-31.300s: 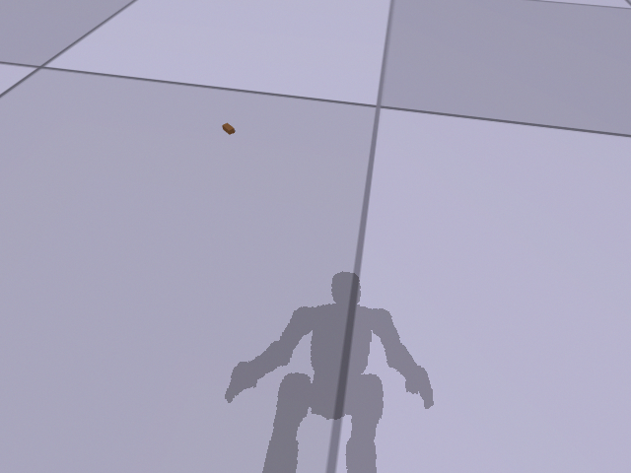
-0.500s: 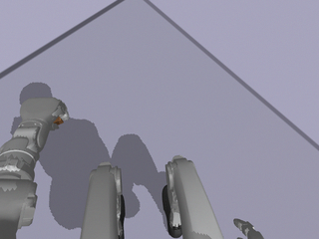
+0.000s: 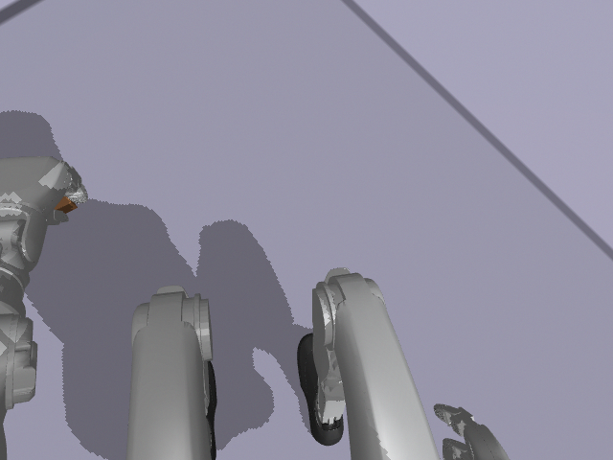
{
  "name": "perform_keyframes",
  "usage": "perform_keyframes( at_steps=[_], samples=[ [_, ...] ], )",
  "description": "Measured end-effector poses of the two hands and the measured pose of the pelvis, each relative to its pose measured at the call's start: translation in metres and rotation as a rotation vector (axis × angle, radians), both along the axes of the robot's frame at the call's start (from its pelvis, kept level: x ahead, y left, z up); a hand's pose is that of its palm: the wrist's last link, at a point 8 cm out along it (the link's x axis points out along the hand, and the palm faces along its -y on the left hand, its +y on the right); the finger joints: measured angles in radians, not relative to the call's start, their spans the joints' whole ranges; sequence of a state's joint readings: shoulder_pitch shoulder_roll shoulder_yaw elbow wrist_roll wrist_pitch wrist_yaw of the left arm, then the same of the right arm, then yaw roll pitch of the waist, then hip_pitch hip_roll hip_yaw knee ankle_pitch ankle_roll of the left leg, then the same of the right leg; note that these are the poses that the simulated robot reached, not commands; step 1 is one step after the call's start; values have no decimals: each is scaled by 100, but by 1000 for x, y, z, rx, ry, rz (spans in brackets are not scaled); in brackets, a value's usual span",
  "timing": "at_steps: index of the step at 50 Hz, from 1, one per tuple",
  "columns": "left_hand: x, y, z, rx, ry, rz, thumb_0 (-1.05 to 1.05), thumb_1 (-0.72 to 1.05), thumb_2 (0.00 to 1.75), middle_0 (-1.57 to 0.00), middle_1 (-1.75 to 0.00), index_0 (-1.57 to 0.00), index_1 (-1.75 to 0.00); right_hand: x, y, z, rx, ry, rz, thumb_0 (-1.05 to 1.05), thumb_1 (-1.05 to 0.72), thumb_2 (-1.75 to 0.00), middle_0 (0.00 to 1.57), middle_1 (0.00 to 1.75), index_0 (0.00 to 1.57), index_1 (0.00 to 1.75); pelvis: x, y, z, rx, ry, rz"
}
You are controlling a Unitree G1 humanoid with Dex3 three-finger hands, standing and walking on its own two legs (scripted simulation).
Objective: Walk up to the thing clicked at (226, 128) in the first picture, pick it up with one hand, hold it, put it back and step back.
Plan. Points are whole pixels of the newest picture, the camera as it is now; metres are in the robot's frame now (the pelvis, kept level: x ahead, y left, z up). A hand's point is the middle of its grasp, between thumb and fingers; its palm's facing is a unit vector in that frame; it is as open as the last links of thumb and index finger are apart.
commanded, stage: crouch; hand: left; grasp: from above
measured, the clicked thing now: (44, 206) +0.45 +0.32 -0.21
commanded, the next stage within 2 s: lower in 0.40 s
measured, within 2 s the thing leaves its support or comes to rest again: rests again in 1.68 s
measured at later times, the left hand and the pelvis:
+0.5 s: hand (56, 215) +0.44 +0.31 -0.22, palm faces -0.47 -0.05 -0.88, open 4.6 cm; pelvis +0.00 +0.00 -0.05, yaw -2 degrees
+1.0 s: hand (69, 224) +0.44 +0.31 -0.28, palm faces -0.46 -0.07 -0.88, open 4.6 cm; pelvis +0.00 +0.00 -0.08, yaw -4 degrees
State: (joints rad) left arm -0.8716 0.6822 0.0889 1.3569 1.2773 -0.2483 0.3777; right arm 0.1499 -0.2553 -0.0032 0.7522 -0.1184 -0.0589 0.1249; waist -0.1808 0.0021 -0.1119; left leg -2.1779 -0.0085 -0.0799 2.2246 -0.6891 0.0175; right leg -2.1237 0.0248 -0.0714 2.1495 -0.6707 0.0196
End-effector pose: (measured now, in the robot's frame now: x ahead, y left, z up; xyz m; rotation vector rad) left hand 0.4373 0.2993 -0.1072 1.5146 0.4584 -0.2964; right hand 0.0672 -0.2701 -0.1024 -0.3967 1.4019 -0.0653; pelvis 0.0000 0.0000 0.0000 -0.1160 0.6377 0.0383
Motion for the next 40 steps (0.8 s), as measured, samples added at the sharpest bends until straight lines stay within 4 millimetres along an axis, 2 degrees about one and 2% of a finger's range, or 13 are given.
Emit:
perform_keyframes(
  at_steps=[7,13,30,40],
  samples=[
    [3,1,-19,-3,1,-3,-9,66,0,-106,-4,-124,-6,-16,-3,-16,-6,33,-7,0,-91,-90,20,30,20,30,-3,-1,-20,-3,-17,-9],
    [6,3,-33,-3,3,-1,-9,66,0,-106,-3,-124,-5,-22,-3,-27,-8,46,-3,0,-91,-90,20,30,20,30,-4,-1,-33,-6,-31,-14],
    [10,9,-61,-4,10,10,-9,66,0,-108,0,-125,-3,-12,-2,-47,-6,46,40,0,-91,-90,20,30,20,30,-2,-2,-55,-17,-48,-23],
    [7,13,-89,-29,24,7,-10,66,0,-109,0,-126,-1,-11,-5,-50,-34,52,79,0,-91,-90,20,30,20,30,-2,-2,-68,-32,-72,-30]
  ],
)
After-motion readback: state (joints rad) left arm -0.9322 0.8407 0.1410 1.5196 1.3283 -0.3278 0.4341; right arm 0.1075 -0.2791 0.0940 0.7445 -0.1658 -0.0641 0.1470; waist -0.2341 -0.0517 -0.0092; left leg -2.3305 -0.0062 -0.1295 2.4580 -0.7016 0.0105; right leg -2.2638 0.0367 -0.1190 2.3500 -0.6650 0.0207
